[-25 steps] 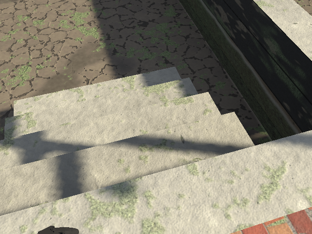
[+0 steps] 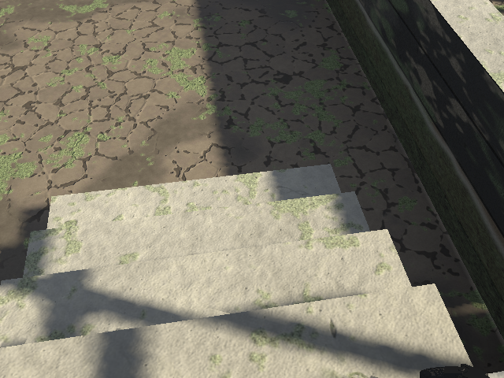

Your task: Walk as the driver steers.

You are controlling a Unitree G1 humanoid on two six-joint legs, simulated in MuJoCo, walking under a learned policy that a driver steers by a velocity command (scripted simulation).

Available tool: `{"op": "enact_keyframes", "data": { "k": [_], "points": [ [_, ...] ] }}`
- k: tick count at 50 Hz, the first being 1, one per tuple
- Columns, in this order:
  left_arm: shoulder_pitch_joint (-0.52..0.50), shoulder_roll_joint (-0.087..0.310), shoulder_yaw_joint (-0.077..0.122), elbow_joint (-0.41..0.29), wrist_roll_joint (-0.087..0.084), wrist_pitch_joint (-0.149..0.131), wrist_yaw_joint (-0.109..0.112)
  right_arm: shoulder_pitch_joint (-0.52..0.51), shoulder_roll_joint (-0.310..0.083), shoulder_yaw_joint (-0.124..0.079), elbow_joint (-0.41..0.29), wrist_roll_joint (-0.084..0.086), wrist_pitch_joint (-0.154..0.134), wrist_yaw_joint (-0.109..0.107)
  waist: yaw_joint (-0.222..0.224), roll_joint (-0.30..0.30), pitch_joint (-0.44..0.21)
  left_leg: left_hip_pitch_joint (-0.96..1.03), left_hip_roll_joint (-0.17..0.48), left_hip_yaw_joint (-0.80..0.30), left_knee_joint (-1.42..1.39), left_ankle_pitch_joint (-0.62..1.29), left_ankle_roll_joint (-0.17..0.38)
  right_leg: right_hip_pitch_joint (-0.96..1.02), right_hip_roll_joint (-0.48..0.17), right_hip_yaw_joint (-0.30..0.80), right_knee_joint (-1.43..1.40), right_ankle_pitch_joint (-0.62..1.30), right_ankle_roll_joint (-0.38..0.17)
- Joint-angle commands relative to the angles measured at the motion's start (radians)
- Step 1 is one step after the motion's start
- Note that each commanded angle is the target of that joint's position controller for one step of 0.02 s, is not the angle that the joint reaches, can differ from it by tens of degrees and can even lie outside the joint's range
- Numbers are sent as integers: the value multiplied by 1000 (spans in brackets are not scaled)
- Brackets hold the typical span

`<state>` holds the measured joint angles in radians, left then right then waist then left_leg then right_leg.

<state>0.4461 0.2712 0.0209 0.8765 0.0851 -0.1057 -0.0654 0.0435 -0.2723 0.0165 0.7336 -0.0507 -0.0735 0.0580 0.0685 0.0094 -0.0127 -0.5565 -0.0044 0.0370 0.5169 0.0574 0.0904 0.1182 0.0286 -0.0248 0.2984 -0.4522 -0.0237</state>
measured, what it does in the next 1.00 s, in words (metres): goes down, turning left: right foot, then left foot 0.17 m lower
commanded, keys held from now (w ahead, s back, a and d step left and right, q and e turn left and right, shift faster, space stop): w+q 0.64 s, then w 0.36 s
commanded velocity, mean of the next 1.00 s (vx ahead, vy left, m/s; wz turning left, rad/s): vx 0.50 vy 0.00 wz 0.41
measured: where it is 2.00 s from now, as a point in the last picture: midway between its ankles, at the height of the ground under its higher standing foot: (161, 266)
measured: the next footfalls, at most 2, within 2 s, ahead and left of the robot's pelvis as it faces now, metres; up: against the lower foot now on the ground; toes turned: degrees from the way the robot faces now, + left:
right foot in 0.42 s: +0.34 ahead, -0.08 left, +0.00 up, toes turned +14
left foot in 0.88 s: +0.55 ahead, +0.29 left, -0.17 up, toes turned +32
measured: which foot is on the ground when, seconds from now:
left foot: down 0.00-0.44, up 0.46-0.86, down 0.88-1.00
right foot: down 0.00-0.04, up 0.06-0.40, down 0.42-0.88, up 0.90-1.00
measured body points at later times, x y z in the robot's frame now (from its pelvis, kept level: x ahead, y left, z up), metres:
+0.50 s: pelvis +0.28 +0.02 -0.02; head +0.28 +0.02 +0.43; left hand +0.32 +0.29 -0.13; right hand +0.45 -0.21 -0.13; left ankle +0.19 +0.10 -0.64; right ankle +0.30 -0.09 -0.72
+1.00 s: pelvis +0.52 +0.19 -0.16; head +0.53 +0.20 +0.29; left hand +0.35 +0.36 -0.31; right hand +0.72 +0.00 -0.29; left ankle +0.51 +0.27 -0.89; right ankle +0.46 -0.03 -0.66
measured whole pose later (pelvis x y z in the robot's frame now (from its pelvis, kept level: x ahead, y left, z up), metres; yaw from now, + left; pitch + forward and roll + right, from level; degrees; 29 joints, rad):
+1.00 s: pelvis +0.52 +0.19 -0.16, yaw +28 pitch +0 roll -1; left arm 0.50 0.24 -0.04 0.98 0.07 -0.08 -0.08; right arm 0.27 -0.27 -0.03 0.88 -0.08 -0.07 0.08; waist 0.06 0.00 0.01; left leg -0.33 -0.02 0.08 0.58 -0.26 0.08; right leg -0.44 -0.08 0.06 1.74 -0.62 0.01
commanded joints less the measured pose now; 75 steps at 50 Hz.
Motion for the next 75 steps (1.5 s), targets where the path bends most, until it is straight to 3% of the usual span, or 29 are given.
{"op": "enact_keyframes", "data": {
  "k": [1, 2, 3, 5, 8, 16, 20, 21, 23, 24, 27, 32, 36, 42, 44, 45, 46, 49, 51, 53, 56, 59, 62, 63, 68, 71, 73, 74, 75],
  "points": [
    [77, 115, 15, -35, 31, -9, 11, 175, -224, -81, -1, 29, -37, -17, -92, 8, -189, 609, -30, -45, 113, 125, 145, -252, -149, -44, 367, 949, -29],
    [231, 30, -29, -34, 46, -19, 6, 400, -227, -87, 30, 29, -31, -23, -138, 140, -442, 1092, 212, -458, 45, 12, 374, -601, -29, -9, 689, 502, 61],
    [83, 88, -11, -44, 14, -14, -18, 599, -190, -79, 102, 9, -21, -26, -261, 119, -410, 1166, 284, -739, -139, -177, 374, -829, 92, 54, 961, -99, 70],
    [-178, 117, -7, -116, -11, -16, 17, 473, -180, -87, 118, -1, -54, -28, -232, 48, -27, 765, 231, -602, -208, -385, 216, -1005, -44, 172, 1045, 9, 1],
    [-165, 64, -43, -128, 36, 7, 59, 266, -59, -43, 76, 4, -59, -25, -80, 8, -41, 386, 180, -468, -294, -191, 226, -760, -138, 164, 862, 89, 10],
    [-216, 7, -80, -194, 23, 43, 29, 265, -147, -69, 10, -57, -67, 23, -65, 41, -5, -128, 16, -274, -190, -80, 170, -316, -60, -5, 674, 543, 52],
    [97, 139, -17, -155, 25, 23, 64, 117, -178, -81, -93, -28, -82, 6, 96, -16, -49, -104, 16, -356, 209, 245, 143, -111, 12, -32, 602, 236, 41],
    [317, 160, 1, -93, 15, 14, 82, 54, -163, -81, -129, -32, -92, 18, 197, -92, -69, -187, -38, -337, 472, 279, 125, 49, 25, -50, 499, 239, 11],
    [152, 201, -13, -165, -25, -4, 47, 444, 45, -30, -23, -11, -109, 62, -59, -114, -176, -397, -141, -221, 1038, -660, -16, 102, -484, 610, 263, 1136, -478],
    [14, 179, 2, -181, -9, -1, 15, 459, -63, -61, -23, 6, -89, 45, -84, -89, -31, -509, -66, -245, 1150, -627, -63, -82, -564, 707, 189, 905, -500],
    [-204, -40, -57, -189, -35, 4, 36, 273, -35, -28, -33, -61, -15, -9, -98, 25, 0, -402, 105, -211, 923, -464, -144, -395, -383, 407, 131, 477, -313],
    [32, 5, -47, -78, 19, -19, 128, 163, -48, -7, -16, -67, -25, 78, 27, -17, 26, -388, 165, -131, 495, 164, -90, -279, -210, 57, 247, 333, -163],
    [131, 40, -51, -22, 8, -12, 81, 14, -25, 1, -28, -34, -5, 50, 50, -67, 73, -9, 92, 26, 123, 422, -76, -562, -183, -3, 302, 100, -167],
    [154, 130, -22, 89, -2, 12, 46, 10, -65, -19, -5, -60, 28, 12, 19, -17, 179, 98, 96, -6, -156, 296, -42, -314, -284, 92, 517, 128, -103],
    [134, 152, -23, 117, 59, 40, 0, 440, -156, -84, 136, -35, 9, -7, -166, 67, 39, 685, 68, 59, -182, 426, -2, -483, -211, -15, 934, 291, -30],
    [282, -7, -55, 157, 54, 41, -30, 639, -238, -112, 203, -62, 11, -2, -181, 277, -176, 1131, 203, -68, 58, 796, 170, -745, -66, -59, 1399, -246, 61],
    [319, -63, -65, 123, 12, 36, -54, 715, -202, -105, 197, -52, 22, 11, -187, 183, -426, 1336, 317, -207, 223, 836, 261, -838, -38, 75, 1536, -281, 46],
    [-77, 74, -35, -68, -46, -24, -17, 495, -185, -100, 166, -1, 11, 25, -178, 95, -48, 795, 393, -435, -46, 34, 283, -1233, -117, 75, 1561, -172, 28],
    [-78, 33, -44, -31, -8, -26, 39, 323, -6, -20, 116, -56, -33, 21, -33, -17, 88, 279, 378, -352, -171, 102, 228, -910, -224, 165, 1070, 207, -1],
    [-90, 20, -38, -7, 12, 7, 37, 352, -34, -30, 131, -12, -47, -1, -32, 41, 105, 154, 307, -300, -274, -15, 278, -811, -211, 123, 789, 300, 5],
    [-4, -44, -60, 21, 45, 22, -6, 391, -48, -36, 154, -65, -49, -6, -8, 10, 30, 52, 222, -205, -101, 10, 248, -687, -156, 88, 767, 485, -11],
    [-230, -7, -62, -24, 22, 18, 2, 532, 65, 12, 208, -32, -55, -53, -134, -42, 35, 322, 180, -212, 73, -251, 183, -978, -199, 175, 344, 1015, 13],
    [-316, 30, -49, -71, 28, 42, -5, 522, 36, 25, 224, -61, -32, -16, -106, 16, 111, -10, 161, -224, 66, -427, 187, -705, -145, 80, 438, 974, -5],
    [-366, 47, -8, -87, -93, 69, 16, 456, -90, -40, 199, 123, -11, -56, -90, 16, 34, 23, 134, -198, 125, -384, 116, -563, -83, 39, 414, 1014, -6],
    [-539, -20, -7, -132, -106, 65, 28, 599, -21, -40, 259, 7, 60, -135, -244, 33, 228, 323, 132, -208, 336, -272, 92, -685, -135, 69, 58, 807, -10],
    [-50, 34, 41, 67, -94, 66, 57, 586, -60, -66, 291, 20, 64, -130, -49, -35, 11, 246, 71, -129, 852, -118, 106, -142, -119, 4, -49, 782, -27],
    [153, 144, 60, 110, -74, 70, 45, 734, -5, -75, 284, 93, 36, -122, -44, -278, -301, -333, -78, -83, 1635, -1068, 20, 541, -369, 202, 540, 1406, -149],
    [187, 184, 83, 114, -111, 82, 38, 635, -47, -67, 219, 103, 22, -132, 39, -261, -418, -529, -41, -83, 1725, -942, 25, 575, -475, 390, 402, 939, -270],
    [149, 142, 79, 112, -118, 87, 57, 445, -33, -58, 164, 72, 32, -140, 61, -228, -283, -672, -13, -34, 1649, -807, 2, 406, -488, 469, 167, 468, -316]
  ]
}}
Over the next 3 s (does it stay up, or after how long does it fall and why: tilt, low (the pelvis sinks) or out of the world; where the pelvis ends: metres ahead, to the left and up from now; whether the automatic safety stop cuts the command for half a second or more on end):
stays up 1.51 0.60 -0.68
